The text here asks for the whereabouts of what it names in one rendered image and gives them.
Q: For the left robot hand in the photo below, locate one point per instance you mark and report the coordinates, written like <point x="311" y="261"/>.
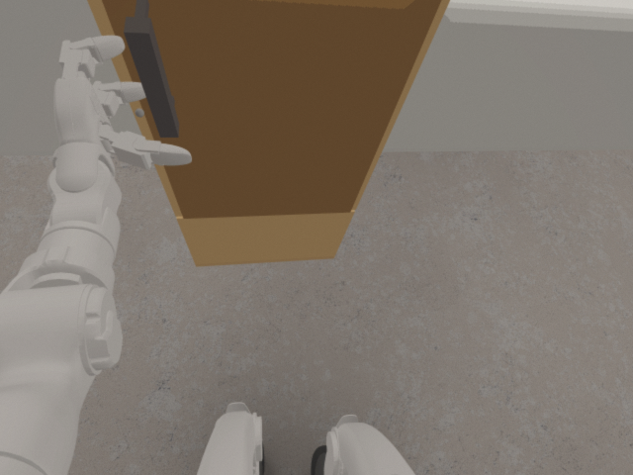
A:
<point x="80" y="109"/>

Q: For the right robot shin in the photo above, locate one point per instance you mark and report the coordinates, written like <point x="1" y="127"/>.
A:
<point x="344" y="420"/>

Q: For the robot left forearm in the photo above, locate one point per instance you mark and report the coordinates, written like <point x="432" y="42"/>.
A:
<point x="80" y="240"/>

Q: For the robot right thigh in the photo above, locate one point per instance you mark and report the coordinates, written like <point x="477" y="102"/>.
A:
<point x="359" y="449"/>

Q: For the handle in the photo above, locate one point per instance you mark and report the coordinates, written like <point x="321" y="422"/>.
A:
<point x="143" y="45"/>

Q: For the cupboard door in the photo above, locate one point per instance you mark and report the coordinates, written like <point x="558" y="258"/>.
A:
<point x="281" y="103"/>

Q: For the robot left upper arm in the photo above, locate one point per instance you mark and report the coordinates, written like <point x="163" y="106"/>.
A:
<point x="53" y="342"/>

